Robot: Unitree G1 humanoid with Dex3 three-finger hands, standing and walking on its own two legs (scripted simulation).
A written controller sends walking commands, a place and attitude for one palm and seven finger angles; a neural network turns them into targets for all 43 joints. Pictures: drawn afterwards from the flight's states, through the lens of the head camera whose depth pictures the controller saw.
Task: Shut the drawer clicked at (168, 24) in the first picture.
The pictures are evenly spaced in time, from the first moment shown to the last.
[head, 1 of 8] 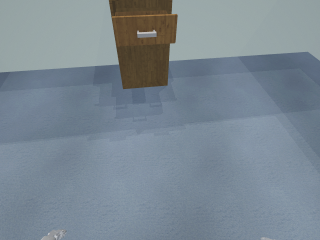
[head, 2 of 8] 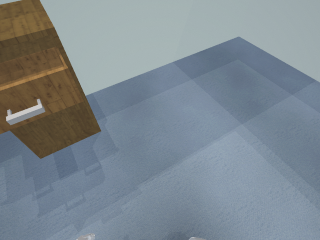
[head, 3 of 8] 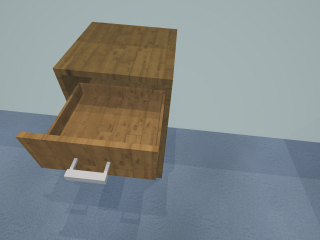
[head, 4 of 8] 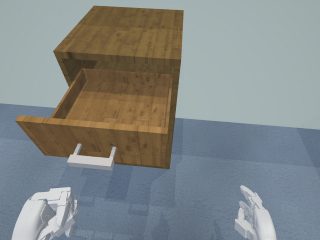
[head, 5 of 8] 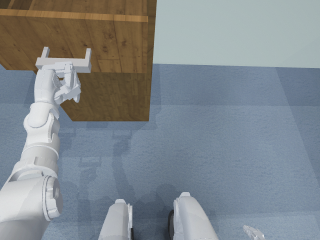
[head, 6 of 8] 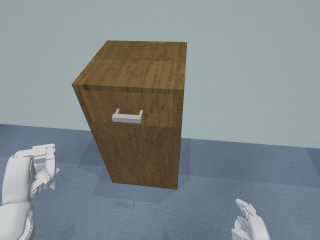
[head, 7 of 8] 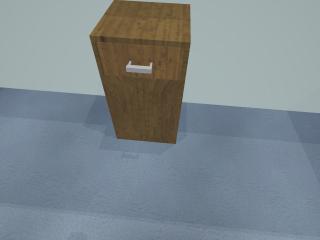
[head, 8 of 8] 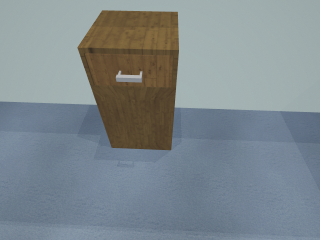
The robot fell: no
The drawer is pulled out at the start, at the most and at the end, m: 0.30 0.30 0.00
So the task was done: yes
